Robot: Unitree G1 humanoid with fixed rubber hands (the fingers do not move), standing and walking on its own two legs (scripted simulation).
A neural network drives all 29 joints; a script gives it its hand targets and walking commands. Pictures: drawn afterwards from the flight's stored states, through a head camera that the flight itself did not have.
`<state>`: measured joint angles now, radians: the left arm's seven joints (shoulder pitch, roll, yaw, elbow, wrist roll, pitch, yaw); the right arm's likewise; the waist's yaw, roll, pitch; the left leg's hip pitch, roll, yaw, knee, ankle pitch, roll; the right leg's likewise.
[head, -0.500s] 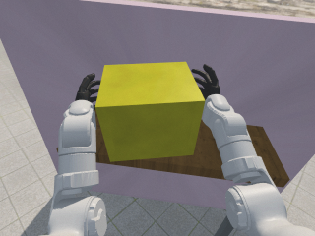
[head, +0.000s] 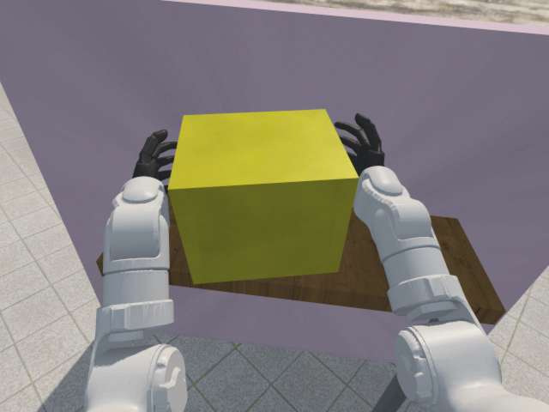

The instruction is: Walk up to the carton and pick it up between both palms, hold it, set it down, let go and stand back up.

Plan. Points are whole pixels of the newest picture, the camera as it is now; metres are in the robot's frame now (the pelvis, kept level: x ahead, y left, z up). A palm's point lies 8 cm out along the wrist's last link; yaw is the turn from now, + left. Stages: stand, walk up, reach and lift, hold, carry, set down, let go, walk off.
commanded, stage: hold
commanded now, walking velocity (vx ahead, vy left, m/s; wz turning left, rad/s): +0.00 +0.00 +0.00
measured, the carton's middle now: (261, 194) +0.37 +0.01 +0.19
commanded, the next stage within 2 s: set down in 0.38 s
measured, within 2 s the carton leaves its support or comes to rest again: neither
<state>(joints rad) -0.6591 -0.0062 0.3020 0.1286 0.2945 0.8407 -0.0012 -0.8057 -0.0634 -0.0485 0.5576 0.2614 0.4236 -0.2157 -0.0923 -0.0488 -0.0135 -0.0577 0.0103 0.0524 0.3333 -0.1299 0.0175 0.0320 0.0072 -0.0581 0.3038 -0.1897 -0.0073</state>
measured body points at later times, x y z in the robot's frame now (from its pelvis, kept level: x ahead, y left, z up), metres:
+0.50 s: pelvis +0.00 +0.00 +0.00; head -0.07 +0.02 +0.44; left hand +0.37 +0.16 +0.21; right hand +0.38 -0.14 +0.23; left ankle +0.05 +0.11 -0.75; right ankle +0.00 -0.11 -0.75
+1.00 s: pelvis +0.01 -0.01 +0.00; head -0.02 +0.03 +0.45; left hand +0.40 +0.16 +0.16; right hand +0.40 -0.15 +0.17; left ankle +0.05 +0.11 -0.75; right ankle +0.00 -0.11 -0.75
